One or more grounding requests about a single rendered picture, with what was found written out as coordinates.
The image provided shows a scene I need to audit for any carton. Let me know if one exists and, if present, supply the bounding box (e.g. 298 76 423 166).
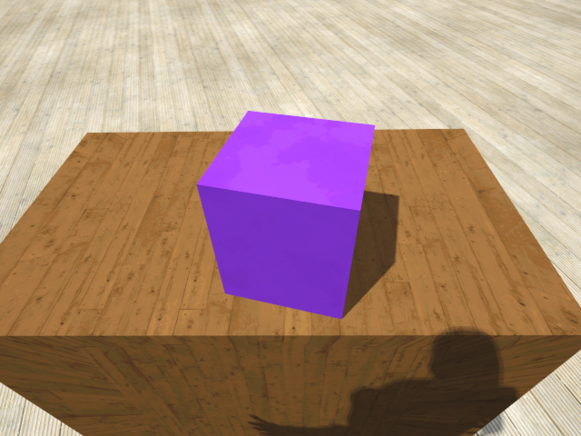
197 111 375 319

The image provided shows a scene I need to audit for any pedestal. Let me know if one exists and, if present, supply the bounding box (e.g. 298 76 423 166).
0 129 581 436

